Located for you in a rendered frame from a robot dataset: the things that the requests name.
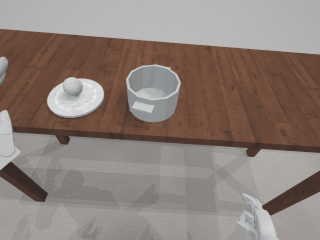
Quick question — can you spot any robot right hand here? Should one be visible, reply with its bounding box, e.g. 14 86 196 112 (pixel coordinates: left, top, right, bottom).
237 193 277 240

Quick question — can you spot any lid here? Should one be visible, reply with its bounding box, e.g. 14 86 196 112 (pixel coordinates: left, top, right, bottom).
47 78 104 118

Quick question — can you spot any table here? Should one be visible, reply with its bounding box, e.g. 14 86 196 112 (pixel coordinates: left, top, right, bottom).
0 29 320 216

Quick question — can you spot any pot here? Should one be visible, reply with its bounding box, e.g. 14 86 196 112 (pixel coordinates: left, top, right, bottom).
126 64 181 123

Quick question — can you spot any robot left hand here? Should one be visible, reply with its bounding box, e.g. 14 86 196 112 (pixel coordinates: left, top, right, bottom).
0 56 21 170

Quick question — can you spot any knob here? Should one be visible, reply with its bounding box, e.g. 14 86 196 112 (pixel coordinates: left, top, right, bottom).
62 77 83 96

